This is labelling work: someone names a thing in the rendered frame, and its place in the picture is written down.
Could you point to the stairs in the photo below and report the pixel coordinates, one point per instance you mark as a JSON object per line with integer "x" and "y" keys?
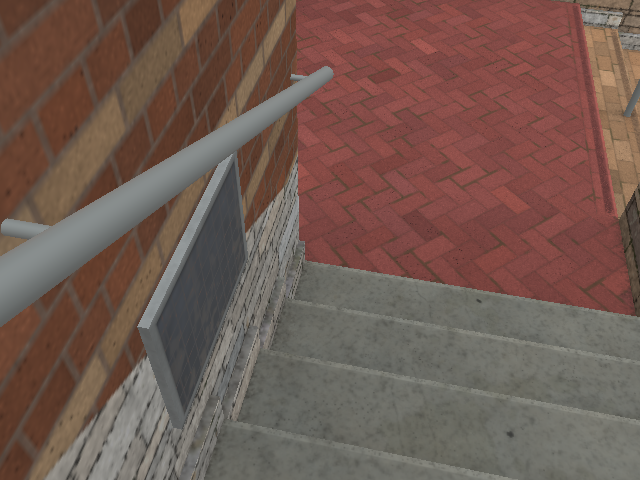
{"x": 372, "y": 376}
{"x": 616, "y": 73}

